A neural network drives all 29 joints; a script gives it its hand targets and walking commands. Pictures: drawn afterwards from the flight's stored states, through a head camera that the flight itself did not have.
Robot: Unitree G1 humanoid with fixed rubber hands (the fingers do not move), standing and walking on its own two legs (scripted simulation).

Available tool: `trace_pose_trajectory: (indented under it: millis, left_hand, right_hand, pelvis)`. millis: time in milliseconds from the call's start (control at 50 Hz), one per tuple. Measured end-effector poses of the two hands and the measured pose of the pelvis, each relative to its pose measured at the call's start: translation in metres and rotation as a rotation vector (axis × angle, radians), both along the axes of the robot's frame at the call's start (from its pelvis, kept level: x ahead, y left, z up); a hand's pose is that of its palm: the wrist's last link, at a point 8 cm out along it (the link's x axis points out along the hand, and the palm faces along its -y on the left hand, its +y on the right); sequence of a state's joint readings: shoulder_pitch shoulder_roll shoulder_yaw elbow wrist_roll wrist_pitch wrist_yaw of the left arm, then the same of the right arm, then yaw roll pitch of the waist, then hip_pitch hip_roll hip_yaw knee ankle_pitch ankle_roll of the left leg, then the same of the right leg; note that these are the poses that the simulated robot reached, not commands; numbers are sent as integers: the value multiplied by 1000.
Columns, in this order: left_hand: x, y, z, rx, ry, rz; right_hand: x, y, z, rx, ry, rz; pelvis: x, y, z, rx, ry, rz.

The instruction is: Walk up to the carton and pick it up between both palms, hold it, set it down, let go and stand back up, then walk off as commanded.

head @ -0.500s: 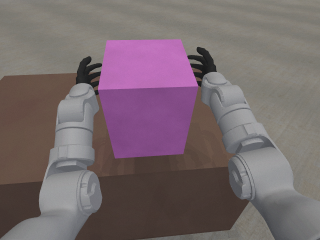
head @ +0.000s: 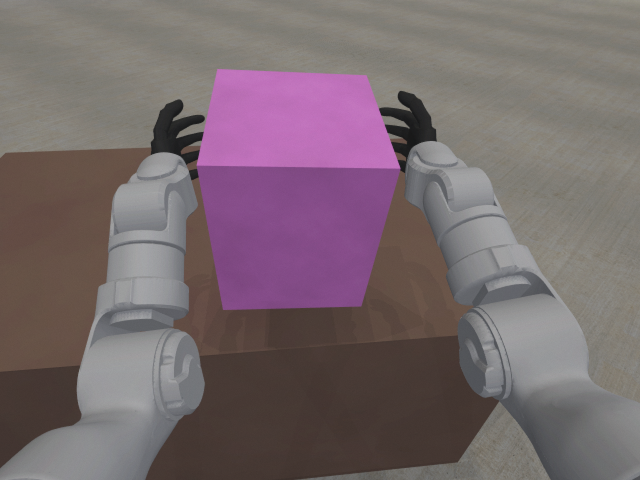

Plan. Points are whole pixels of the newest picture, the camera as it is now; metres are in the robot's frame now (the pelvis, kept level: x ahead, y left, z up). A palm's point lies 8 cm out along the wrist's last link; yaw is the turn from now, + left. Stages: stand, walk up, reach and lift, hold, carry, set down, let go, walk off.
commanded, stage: reach and lift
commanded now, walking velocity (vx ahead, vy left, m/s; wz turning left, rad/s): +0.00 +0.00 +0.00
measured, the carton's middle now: (293, 194) +0.45 +0.06 +0.16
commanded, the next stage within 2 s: hold in 0.14 s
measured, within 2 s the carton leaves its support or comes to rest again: neither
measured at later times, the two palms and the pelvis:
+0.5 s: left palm (168, 146) +0.37 +0.18 +0.28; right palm (446, 135) +0.38 -0.11 +0.29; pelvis -0.01 +0.00 +0.00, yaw +0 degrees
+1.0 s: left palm (171, 140) +0.37 +0.17 +0.28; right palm (450, 132) +0.38 -0.12 +0.29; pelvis +0.00 +0.00 +0.00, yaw +0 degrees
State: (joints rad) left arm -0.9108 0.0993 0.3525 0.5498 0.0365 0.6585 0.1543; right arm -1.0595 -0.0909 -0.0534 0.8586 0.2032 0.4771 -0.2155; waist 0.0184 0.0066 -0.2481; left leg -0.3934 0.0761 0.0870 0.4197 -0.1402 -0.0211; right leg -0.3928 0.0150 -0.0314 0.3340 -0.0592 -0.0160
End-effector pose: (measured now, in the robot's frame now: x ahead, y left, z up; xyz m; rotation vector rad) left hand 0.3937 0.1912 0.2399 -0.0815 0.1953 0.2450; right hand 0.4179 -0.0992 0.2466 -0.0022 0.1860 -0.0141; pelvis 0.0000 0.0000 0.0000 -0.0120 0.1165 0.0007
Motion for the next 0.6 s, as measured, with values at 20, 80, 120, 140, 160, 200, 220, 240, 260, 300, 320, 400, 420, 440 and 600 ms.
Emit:
trace_pose_trajectory:
  millis: [20, 80, 120, 140, 160, 200, 220, 240, 260, 300, 320, 400, 420, 440, 600]
  left_hand:
    - [0, 0, 0, 0, 1, -1]
    - [0, 0, 4, 3, -4, -3]
    - [-1, 0, 10, 6, -18, -6]
    - [-3, 0, 14, 8, -28, -6]
    - [-4, -1, 18, 8, -39, -7]
    - [-7, -2, 27, 10, -62, -11]
    - [-9, -2, 30, 10, -71, -14]
    - [-10, -3, 33, 12, -75, -18]
    - [-12, -4, 35, 14, -75, -23]
    - [-15, -5, 36, 23, -62, -32]
    - [-16, -6, 36, 25, -54, -36]
    - [-20, -11, 36, 25, -36, -50]
    - [-21, -12, 36, 25, -35, -53]
    - [-22, -12, 37, 25, -34, -54]
    - [-27, -15, 43, 34, -41, -52]
  right_hand:
    - [0, 0, 1, 7, 2, -1]
    - [0, 0, 6, 37, -1, -7]
    - [-2, 0, 14, 55, -14, -10]
    - [-3, 0, 18, 63, -23, -12]
    - [-5, -1, 22, 70, -34, -13]
    - [-9, -1, 32, 79, -57, -15]
    - [-12, -2, 36, 78, -66, -18]
    - [-14, -3, 39, 76, -70, -21]
    - [-17, -4, 41, 74, -71, -24]
    - [-22, -6, 43, 68, -60, -31]
    - [-24, -7, 43, 64, -52, -34]
    - [-32, -11, 43, 56, -35, -48]
    - [-33, -12, 43, 56, -35, -50]
    - [-35, -13, 43, 55, -34, -51]
    - [-40, -15, 46, 61, -41, -50]
  pelvis:
    - [0, 0, 0, 0, 0, 0]
    - [1, 0, 0, 0, -2, 0]
    - [1, 1, 0, -1, -4, 0]
    - [1, 1, 0, -1, -6, 0]
    - [1, 1, 0, -2, -9, 0]
    - [1, 2, 0, -2, -15, 1]
    - [1, 2, 0, -3, -20, 1]
    - [0, 2, 1, -3, -25, 1]
    - [0, 3, 1, -3, -31, 1]
    - [-1, 3, 1, -4, -42, 1]
    - [-1, 3, 1, -4, -47, 1]
    - [-4, 3, 0, -4, -55, 2]
    - [-5, 3, 0, -4, -57, 2]
    - [-6, 3, 0, -4, -58, 2]
    - [-7, 2, 0, -3, -63, 2]
